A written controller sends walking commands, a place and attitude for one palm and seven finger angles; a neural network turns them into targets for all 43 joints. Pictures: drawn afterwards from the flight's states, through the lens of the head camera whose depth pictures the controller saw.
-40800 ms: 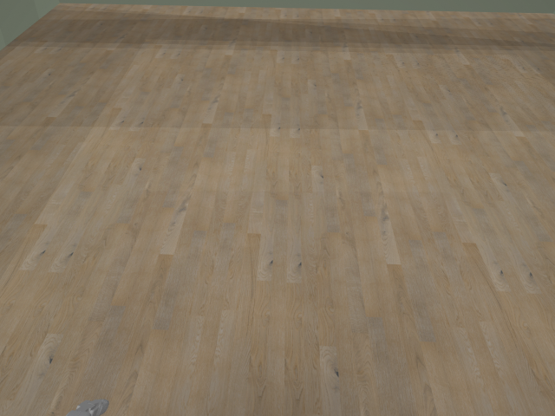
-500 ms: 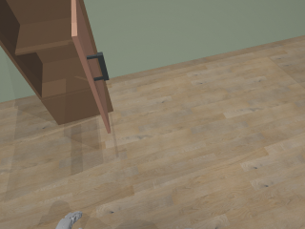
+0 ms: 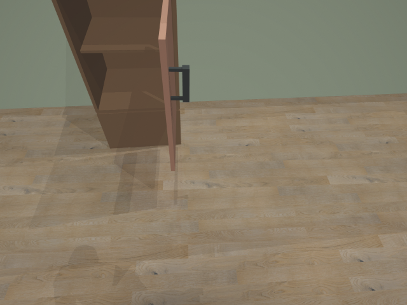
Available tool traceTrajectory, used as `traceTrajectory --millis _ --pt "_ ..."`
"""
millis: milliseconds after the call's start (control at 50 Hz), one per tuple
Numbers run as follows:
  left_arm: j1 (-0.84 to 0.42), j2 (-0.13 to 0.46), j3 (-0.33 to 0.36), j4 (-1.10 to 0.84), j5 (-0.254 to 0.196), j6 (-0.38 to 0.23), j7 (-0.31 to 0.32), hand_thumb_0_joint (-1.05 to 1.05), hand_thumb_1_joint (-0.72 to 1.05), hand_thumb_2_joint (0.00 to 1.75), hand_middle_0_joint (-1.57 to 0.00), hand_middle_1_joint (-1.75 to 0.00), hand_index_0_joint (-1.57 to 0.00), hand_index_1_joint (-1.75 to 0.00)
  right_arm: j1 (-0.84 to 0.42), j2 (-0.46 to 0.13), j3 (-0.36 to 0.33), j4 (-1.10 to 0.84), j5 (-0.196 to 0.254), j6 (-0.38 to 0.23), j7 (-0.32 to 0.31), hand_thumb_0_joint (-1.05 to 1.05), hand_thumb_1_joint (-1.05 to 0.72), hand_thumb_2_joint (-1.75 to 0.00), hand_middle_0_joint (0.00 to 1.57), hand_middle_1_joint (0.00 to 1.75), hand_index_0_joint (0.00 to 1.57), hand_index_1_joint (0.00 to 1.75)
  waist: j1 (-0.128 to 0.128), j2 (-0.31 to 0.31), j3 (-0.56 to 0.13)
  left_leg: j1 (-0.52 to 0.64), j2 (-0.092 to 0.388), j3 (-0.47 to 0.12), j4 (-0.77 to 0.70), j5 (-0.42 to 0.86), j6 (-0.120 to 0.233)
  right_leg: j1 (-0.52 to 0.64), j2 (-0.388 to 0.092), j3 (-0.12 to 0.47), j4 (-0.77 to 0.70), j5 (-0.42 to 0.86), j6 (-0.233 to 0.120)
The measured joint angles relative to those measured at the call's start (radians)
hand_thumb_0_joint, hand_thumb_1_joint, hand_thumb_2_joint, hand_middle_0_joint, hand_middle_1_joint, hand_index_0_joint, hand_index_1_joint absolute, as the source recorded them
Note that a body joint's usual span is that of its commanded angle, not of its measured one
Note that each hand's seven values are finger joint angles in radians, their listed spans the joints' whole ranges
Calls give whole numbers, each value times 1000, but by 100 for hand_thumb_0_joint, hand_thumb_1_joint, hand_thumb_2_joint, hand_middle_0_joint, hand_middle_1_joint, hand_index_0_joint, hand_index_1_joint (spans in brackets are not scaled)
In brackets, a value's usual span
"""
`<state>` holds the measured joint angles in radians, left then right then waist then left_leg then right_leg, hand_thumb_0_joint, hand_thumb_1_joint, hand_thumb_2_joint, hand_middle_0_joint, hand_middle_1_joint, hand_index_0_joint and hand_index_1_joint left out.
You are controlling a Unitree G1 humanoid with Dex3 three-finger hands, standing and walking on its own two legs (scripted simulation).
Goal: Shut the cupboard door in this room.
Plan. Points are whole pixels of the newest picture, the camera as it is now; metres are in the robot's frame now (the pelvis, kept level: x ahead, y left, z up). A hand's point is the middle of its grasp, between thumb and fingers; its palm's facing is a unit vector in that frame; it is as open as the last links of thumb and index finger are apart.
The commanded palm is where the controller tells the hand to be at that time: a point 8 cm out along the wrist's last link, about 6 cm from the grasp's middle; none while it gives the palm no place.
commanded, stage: stand and wait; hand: left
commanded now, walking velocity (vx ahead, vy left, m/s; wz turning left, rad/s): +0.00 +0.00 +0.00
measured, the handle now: (179, 84) +0.72 +0.16 -0.01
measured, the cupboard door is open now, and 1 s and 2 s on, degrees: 86 86 86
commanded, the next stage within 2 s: look at it before walking up in 0.26 s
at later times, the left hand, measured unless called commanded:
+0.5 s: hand out of the picture +0.01 +0.18 -0.17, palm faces +0.01 -0.98 -0.19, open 7.3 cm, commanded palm none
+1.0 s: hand out of the picture -0.02 +0.16 -0.17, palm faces +0.01 -0.99 -0.17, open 7.4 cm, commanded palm none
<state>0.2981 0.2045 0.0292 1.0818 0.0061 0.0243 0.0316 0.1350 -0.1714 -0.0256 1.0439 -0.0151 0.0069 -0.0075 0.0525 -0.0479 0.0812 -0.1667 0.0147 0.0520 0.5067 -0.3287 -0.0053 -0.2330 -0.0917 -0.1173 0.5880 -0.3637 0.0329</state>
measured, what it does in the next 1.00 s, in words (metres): stands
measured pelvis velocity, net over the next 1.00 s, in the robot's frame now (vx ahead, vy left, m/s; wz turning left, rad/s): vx -0.02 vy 0.00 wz -0.03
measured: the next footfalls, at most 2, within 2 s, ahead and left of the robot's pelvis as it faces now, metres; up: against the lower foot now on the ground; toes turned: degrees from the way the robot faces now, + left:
left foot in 1.86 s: +0.09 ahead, +0.10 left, +0.00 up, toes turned -28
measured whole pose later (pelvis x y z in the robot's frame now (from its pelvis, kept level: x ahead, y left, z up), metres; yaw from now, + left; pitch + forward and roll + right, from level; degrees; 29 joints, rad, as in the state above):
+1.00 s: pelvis -0.02 +0.00 +0.01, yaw -2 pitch -2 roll +0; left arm 0.29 0.13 0.00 1.14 0.01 0.00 0.04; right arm 0.28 -0.12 -0.01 1.14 -0.01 -0.02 -0.03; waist 0.01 -0.01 0.05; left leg -0.11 0.03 0.08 0.42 -0.26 -0.01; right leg -0.17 -0.05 -0.06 0.43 -0.22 0.03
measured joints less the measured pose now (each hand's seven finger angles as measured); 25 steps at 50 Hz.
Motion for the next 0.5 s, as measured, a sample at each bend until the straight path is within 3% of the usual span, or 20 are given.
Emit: traceTrajectory --millis 60,100,200,340,500 --pt "1 5 -10 36 -1 8 -2 1 91 90 -20 -30 -20 -30 -4 30 11 14 -1 -8 -11 0 -91 -90 19 30 20 29 1 -7 -9 26 -6 6 -23 11 8 11 4 32 17 -32 6" --pt "1 2 -15 50 0 1 -3 1 91 90 -20 -30 -20 -30 -8 39 7 19 3 -12 -19 0 -92 -90 20 30 20 29 -1 -8 -11 34 -14 12 -23 11 8 34 -1 47 -40 51 5" --pt "-7 -34 -30 70 4 -17 -3 0 91 90 -20 -30 -20 -30 -3 18 0 34 9 -10 -20 -1 -94 -89 20 30 20 29 -18 42 -31 53 2 6 -39 14 4 74 18 38 -100 80 3" --pt "-39 -55 -36 57 3 -26 0 0 91 90 -20 -30 -20 -30 51 1 6 61 5 -19 -20 -1 -94 -90 20 30 20 29 -36 40 -41 65 4 10 -84 44 4 86 23 40 -148 111 2" --pt "-56 -38 -31 51 -2 -28 3 1 92 90 -20 -30 -20 -30 140 16 18 107 3 -18 -20 0 -92 -90 19 30 20 29 -50 36 -32 75 9 13 -105 59 1 94 29 42 -170 127 -2"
